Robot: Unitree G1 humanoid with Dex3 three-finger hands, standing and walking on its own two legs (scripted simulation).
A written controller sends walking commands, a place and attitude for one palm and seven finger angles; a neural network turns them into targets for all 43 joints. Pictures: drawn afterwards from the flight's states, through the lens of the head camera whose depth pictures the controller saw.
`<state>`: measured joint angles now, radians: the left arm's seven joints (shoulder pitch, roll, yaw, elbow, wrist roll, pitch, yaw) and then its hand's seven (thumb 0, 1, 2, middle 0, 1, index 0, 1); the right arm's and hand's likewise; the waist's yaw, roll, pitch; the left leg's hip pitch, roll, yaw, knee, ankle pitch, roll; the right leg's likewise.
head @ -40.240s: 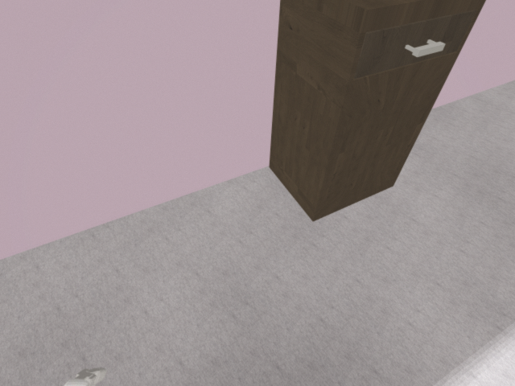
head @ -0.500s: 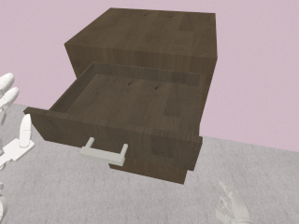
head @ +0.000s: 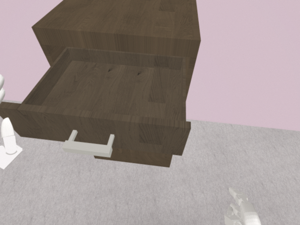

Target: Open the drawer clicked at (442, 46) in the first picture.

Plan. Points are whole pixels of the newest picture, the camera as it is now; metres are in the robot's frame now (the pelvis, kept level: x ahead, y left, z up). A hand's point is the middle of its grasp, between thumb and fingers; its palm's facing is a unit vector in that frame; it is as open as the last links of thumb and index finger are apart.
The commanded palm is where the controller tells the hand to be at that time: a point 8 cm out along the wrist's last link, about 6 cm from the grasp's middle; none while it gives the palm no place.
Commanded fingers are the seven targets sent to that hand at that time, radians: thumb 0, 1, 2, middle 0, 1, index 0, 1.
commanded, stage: step back with the hand held close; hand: left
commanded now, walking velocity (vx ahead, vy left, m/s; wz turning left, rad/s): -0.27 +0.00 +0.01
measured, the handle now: (90, 142) +0.31 +0.17 +0.06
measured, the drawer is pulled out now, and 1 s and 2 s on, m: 0.29 0.29 0.29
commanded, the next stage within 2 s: stop stepping back and stand still in 0.74 s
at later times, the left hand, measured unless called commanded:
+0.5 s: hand out of the picture +0.11 +0.23 +0.22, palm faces +0.43 -0.81 -0.40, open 7.4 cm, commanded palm +0.04 +0.28 +0.24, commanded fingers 0.00 0.90 0.90 -0.20 -0.30 -0.20 -0.30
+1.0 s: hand out of the picture -0.03 +0.22 +0.22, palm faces +0.37 -0.79 -0.49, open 7.4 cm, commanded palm -0.09 +0.27 +0.24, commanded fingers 0.00 0.90 0.90 -0.20 -0.30 -0.20 -0.30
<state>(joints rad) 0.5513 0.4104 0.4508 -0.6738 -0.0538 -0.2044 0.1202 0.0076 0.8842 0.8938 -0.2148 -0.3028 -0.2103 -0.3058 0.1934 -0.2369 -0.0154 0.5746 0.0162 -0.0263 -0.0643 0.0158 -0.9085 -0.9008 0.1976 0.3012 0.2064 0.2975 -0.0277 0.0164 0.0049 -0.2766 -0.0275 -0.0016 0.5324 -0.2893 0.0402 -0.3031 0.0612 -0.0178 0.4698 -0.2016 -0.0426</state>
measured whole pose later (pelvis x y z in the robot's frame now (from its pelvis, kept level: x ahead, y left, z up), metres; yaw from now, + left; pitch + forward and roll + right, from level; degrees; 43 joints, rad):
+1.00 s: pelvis -0.23 +0.00 +0.00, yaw -1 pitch +2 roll +0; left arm 0.59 0.47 0.50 -0.71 -0.06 -0.24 0.14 0.01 0.88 0.89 -0.22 -0.30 -0.22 -0.31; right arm 0.24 -0.21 0.00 0.59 0.01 -0.06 -0.07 0.02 -0.91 -0.90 0.20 0.30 0.21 0.30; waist -0.04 -0.04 -0.04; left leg -0.30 0.01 0.03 0.62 -0.42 0.01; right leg -0.38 0.02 -0.03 0.50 -0.15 -0.03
